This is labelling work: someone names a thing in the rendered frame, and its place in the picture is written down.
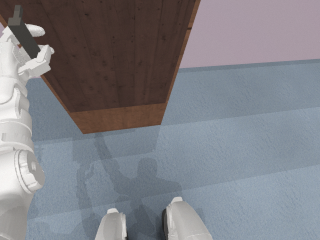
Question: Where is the robot left hand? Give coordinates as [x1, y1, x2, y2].
[0, 23, 55, 86]

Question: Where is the robot left forearm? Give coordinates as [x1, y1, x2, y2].
[0, 77, 35, 155]

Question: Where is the right robot shin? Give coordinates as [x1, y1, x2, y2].
[167, 196, 183, 240]

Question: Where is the left robot upper arm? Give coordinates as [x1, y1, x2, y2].
[0, 149, 45, 240]

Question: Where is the handle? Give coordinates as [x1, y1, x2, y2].
[7, 5, 50, 65]

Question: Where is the left robot thigh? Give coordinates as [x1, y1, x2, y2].
[95, 212, 127, 240]

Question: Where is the cupboard door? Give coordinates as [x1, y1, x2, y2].
[0, 0, 196, 113]

